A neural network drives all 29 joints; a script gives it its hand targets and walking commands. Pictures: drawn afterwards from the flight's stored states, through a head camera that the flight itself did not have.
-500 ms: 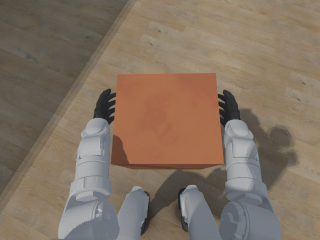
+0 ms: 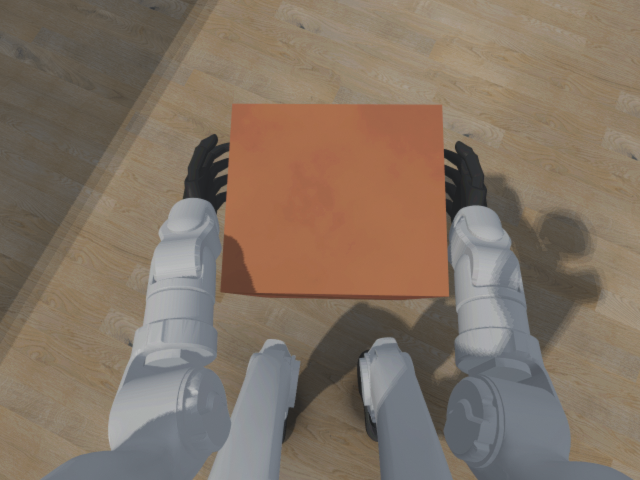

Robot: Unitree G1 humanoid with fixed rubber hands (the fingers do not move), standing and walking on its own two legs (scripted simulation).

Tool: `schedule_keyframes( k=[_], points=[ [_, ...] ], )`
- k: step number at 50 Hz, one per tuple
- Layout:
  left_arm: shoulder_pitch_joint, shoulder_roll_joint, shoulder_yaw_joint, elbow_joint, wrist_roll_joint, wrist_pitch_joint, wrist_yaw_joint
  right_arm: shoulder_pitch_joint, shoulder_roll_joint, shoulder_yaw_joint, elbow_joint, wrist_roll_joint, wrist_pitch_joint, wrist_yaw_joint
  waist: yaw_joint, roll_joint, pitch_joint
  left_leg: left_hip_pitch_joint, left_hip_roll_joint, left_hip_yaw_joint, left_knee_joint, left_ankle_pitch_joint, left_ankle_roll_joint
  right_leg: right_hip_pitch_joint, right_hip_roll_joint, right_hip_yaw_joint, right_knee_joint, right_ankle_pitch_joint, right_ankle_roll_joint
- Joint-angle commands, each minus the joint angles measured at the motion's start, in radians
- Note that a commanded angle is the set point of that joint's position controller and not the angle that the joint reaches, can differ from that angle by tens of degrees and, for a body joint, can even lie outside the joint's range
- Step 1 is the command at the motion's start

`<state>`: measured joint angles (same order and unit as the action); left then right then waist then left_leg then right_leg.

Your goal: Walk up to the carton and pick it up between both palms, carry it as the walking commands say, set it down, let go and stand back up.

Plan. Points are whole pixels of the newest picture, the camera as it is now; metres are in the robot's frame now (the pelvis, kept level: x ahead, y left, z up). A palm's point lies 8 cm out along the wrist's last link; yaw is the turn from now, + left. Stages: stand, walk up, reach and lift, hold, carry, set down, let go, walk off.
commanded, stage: set down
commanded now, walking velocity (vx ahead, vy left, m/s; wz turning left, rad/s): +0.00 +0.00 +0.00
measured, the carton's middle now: (334, 222) +0.43 +0.00 -0.16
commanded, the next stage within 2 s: none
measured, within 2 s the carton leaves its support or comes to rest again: neither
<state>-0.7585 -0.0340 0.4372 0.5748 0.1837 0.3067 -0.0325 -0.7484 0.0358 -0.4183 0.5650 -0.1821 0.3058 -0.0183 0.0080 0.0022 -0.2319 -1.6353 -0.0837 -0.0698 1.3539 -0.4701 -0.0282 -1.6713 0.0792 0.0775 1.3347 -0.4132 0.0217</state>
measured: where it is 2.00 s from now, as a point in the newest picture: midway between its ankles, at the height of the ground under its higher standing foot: (326, 414)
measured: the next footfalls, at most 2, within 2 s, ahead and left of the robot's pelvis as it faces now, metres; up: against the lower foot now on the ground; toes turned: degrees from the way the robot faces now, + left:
none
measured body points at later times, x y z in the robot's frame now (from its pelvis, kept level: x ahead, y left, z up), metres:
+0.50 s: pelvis -0.03 +0.00 -0.08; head +0.25 +0.00 +0.28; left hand +0.47 +0.17 -0.17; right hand +0.46 -0.16 -0.18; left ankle +0.06 +0.13 -0.57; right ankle +0.08 -0.12 -0.57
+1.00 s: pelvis -0.04 +0.00 -0.14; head +0.29 +0.00 +0.17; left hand +0.50 +0.16 -0.27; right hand +0.49 -0.17 -0.27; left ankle +0.06 +0.12 -0.57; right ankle +0.08 -0.12 -0.57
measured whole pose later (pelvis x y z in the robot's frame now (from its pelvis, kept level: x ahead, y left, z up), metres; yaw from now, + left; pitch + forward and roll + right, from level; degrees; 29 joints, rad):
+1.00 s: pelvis -0.04 +0.00 -0.14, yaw +1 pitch +49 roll +1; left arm -1.17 0.12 0.40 0.76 0.11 0.29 0.03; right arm -1.14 -0.10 -0.43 0.72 -0.12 0.30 -0.07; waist -0.01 0.00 -0.07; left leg -2.15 -0.13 -0.06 1.85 -0.55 -0.05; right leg -2.19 0.12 0.08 1.82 -0.49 0.06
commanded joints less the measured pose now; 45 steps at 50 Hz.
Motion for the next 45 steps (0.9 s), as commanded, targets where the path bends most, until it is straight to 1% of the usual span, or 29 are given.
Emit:
schedule_keyframes(
  k=[1, 11, 20, 32, 45],
  points=[
    [-0.588, -0.927, -0.568, 0.029, -0.131, -0.016, -0.217, -0.601, 0.946, 0.578, 0.021, 0.137, -0.013, 0.226, 0.003, -0.025, -0.893, 0.337, -0.076, 0.081, -0.081, 0.306, 0.012, 0.589, 0.073, -0.074, -0.045, 0.333, 0.012],
    [-0.715, -0.906, -0.549, 0.070, -0.149, -0.011, -0.195, -0.735, 0.920, 0.534, 0.063, 0.143, -0.011, 0.206, -0.003, -0.017, -0.933, 0.250, -0.080, 0.100, 0.018, 0.244, 0.002, 0.458, 0.082, -0.103, 0.062, 0.243, 0.015],
    [-0.821, -0.880, -0.525, 0.097, -0.158, -0.008, -0.178, -0.843, 0.888, 0.495, 0.085, 0.148, -0.008, 0.198, -0.007, -0.006, -0.973, 0.206, -0.082, 0.113, 0.097, 0.231, -0.003, 0.366, 0.085, -0.124, 0.145, 0.206, 0.015],
    [-0.915, -0.837, -0.492, 0.130, -0.162, -0.015, -0.167, -0.941, 0.841, 0.463, 0.102, 0.153, -0.013, 0.193, -0.012, -0.003, -0.991, 0.132, -0.079, 0.125, 0.197, 0.240, -0.004, 0.273, 0.083, -0.139, 0.242, 0.207, 0.016],
    [-1.003, -0.783, -0.498, 0.137, -0.183, -0.029, -0.158, -1.036, 0.793, 0.475, 0.092, 0.182, -0.027, 0.180, -0.015, -0.010, -1.014, 0.050, -0.075, 0.136, 0.310, 0.254, 0.003, 0.218, 0.077, -0.150, 0.350, 0.233, 0.021]
  ],
)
